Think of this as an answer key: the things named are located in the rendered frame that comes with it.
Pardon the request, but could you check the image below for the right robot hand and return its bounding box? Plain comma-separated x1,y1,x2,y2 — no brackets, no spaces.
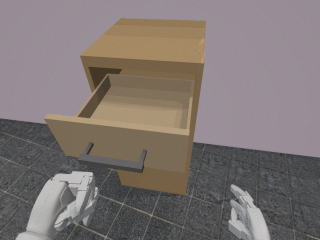
228,184,271,240

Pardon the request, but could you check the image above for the left robot hand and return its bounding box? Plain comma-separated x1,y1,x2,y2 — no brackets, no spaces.
26,171,100,240

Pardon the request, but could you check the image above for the handle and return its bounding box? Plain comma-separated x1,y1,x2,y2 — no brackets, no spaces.
77,142,147,173

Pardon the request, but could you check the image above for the drawer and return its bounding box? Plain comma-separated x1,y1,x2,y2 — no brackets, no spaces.
44,73,195,173

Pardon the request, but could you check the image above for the cabinet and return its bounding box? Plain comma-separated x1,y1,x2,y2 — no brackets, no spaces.
80,18,206,196

